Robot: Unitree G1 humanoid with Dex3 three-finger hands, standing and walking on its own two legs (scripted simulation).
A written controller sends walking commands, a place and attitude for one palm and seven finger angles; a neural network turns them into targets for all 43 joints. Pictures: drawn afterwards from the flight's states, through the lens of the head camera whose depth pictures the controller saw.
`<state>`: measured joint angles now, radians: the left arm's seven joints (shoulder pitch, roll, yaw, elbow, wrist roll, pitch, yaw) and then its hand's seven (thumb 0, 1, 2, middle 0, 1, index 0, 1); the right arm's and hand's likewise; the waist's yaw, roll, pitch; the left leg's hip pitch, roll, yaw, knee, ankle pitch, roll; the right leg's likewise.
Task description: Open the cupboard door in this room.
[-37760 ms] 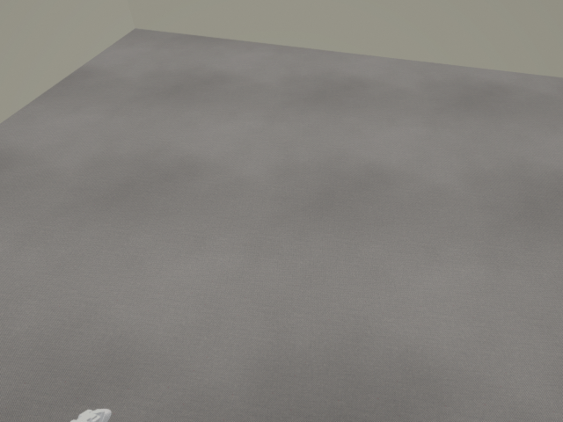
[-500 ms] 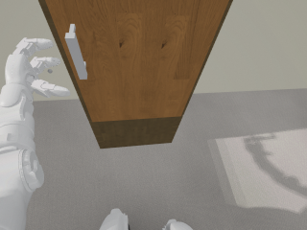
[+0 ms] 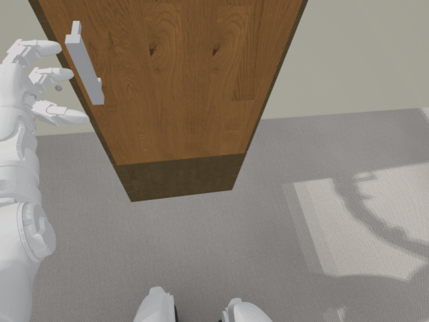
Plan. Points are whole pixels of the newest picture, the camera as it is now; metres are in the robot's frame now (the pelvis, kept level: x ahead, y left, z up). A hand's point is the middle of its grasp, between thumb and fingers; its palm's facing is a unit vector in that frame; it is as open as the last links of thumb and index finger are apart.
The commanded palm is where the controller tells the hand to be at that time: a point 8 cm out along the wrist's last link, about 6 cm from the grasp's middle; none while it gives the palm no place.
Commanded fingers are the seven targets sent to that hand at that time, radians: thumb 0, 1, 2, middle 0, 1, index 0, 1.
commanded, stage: slide the fingers in behind the handle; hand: left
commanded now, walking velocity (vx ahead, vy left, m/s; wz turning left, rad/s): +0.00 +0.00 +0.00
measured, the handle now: (88, 65) +0.56 +0.20 +0.10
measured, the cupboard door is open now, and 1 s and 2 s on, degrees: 0 0 1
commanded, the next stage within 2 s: close the thumb around the handle in 1.28 s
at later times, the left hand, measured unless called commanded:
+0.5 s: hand (81, 89) +0.50 +0.20 +0.11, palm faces +0.08 -1.00 +0.00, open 14.0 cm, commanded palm +0.48 +0.24 +0.10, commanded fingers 0.00 -0.50 0.30 -0.30 -1.20 -0.30 -1.20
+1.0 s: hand (101, 86) +0.51 +0.17 +0.11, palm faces +0.10 -1.00 -0.01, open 14.0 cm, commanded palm +0.48 +0.21 +0.10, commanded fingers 0.00 -0.50 0.30 -0.30 -1.20 -0.30 -1.20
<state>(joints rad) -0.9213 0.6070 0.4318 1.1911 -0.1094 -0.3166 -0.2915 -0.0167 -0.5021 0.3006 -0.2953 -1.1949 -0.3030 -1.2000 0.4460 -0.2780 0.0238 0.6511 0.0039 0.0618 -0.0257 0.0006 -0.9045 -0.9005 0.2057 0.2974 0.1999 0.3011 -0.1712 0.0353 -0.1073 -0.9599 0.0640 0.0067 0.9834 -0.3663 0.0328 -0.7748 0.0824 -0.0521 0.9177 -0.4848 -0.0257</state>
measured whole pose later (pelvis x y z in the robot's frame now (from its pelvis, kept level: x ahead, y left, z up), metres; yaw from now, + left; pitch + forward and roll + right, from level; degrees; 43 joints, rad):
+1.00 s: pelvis +0.00 -0.01 +0.00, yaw +1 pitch +18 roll -3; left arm -0.93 0.44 0.36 1.19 -0.08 -0.35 -0.10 -0.02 -0.50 0.30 -0.29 -1.20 -0.30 -1.20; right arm 0.42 -0.26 0.01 0.66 -0.01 0.05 0.01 0.00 -0.91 -0.90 0.20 0.30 0.20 0.30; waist -0.16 0.05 -0.12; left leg -0.93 0.06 0.01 0.97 -0.36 0.02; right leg -0.76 0.07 -0.05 0.94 -0.50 -0.04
